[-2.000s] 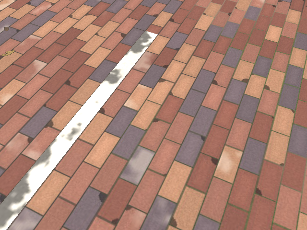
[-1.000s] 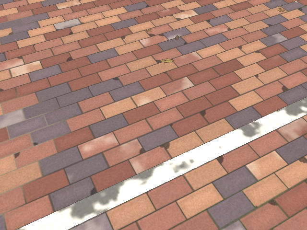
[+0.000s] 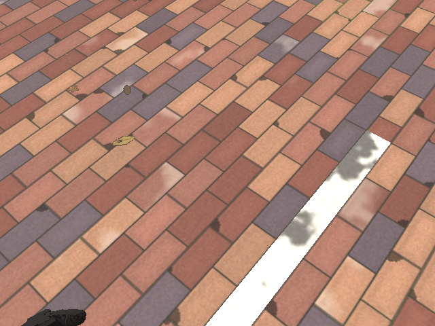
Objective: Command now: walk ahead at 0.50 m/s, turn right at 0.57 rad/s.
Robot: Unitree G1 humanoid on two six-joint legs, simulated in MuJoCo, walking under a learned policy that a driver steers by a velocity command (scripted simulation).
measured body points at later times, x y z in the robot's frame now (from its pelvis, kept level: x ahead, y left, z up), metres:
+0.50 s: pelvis +0.30 +0.02 +0.01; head +0.32 +0.01 +0.46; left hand +0.42 +0.29 -0.10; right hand +0.44 -0.28 -0.06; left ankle +0.42 +0.10 -0.71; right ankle +0.12 -0.07 -0.67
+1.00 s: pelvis +0.53 -0.11 +0.00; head +0.57 -0.15 +0.45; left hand +0.86 -0.04 -0.06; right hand +0.38 -0.38 -0.13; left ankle +0.44 +0.10 -0.67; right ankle +0.58 -0.24 -0.71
